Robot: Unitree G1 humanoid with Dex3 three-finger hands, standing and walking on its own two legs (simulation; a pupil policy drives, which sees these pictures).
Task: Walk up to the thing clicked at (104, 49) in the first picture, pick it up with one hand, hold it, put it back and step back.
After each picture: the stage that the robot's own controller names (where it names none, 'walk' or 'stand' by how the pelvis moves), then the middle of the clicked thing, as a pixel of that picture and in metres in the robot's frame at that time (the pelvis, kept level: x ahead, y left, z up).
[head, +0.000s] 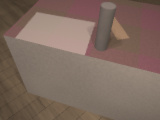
stand; (104, 28) +0.68 -0.11 +0.01
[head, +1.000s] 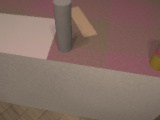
rise first; (63, 27) +0.60 +0.11 +0.04
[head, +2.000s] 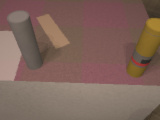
stand; (27, 44) +0.49 +0.22 +0.05
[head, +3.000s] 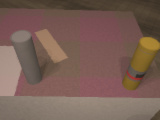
stand; (28, 60) +0.47 +0.22 +0.01
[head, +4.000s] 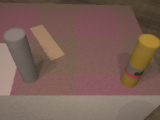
stand; (23, 59) +0.45 +0.23 +0.01
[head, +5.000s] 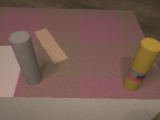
stand; (27, 61) +0.46 +0.22 +0.01
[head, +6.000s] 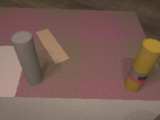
stand; (29, 61) +0.46 +0.22 +0.01
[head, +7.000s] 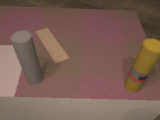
stand; (29, 61) +0.46 +0.22 +0.01
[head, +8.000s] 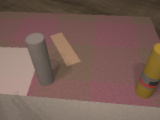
rise first; (41, 62) +0.46 +0.20 +0.01
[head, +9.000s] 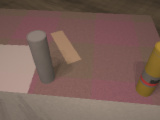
go down; (42, 59) +0.47 +0.19 +0.01
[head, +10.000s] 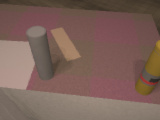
go down; (42, 56) +0.48 +0.18 +0.02
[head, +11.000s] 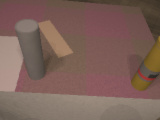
go down; (32, 53) +0.46 +0.17 +0.04
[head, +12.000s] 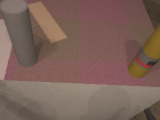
close in; (22, 38) +0.48 +0.18 +0.07
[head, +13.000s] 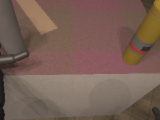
close; (7, 29) +0.49 +0.20 +0.09
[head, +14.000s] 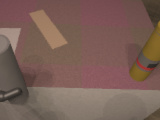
lift; (8, 75) +0.34 +0.21 +0.08
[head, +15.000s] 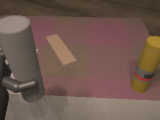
lift; (25, 65) +0.30 +0.16 +0.20
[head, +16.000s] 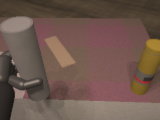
hold; (30, 65) +0.31 +0.15 +0.18
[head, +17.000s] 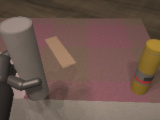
hold; (29, 65) +0.31 +0.15 +0.18
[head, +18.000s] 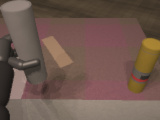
crouch; (28, 47) +0.37 +0.15 +0.20
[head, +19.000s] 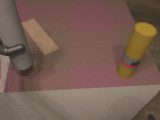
lower; (12, 34) +0.46 +0.18 +0.15
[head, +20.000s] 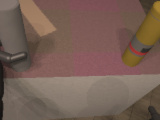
lower; (14, 39) +0.45 +0.17 +0.09
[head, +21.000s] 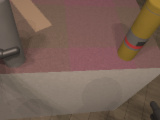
lower; (5, 34) +0.47 +0.18 +0.09
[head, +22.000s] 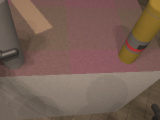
lower; (4, 36) +0.46 +0.19 +0.09
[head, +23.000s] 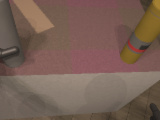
lower; (5, 34) +0.47 +0.19 +0.09
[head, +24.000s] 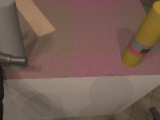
open; (9, 38) +0.46 +0.18 +0.09
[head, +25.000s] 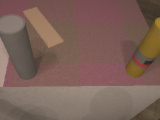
sink last; (21, 53) +0.43 +0.18 +0.07
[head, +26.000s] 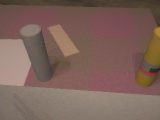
stand; (38, 56) +0.46 +0.20 +0.06
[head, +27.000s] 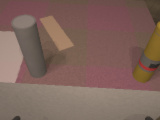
stand; (32, 50) +0.45 +0.19 +0.07
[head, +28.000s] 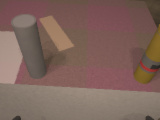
stand; (32, 50) +0.45 +0.19 +0.08
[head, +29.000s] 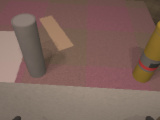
stand; (31, 50) +0.45 +0.19 +0.08
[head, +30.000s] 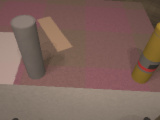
stand; (31, 51) +0.45 +0.18 +0.08
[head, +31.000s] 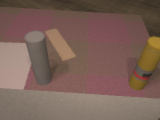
stand; (40, 61) +0.47 +0.18 +0.01
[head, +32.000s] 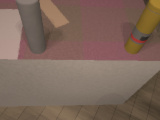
walk; (33, 27) +0.54 +0.18 +0.03
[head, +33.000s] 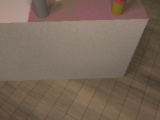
walk; out of the picture +0.82 +0.25 +0.03
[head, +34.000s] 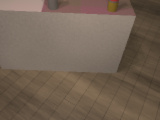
stand; out of the picture +1.08 +0.21 +0.03
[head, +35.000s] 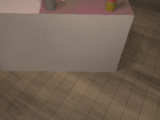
stand; out of the picture +1.07 +0.22 +0.01
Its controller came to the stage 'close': yes
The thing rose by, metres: 0.20
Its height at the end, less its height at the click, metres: +0.00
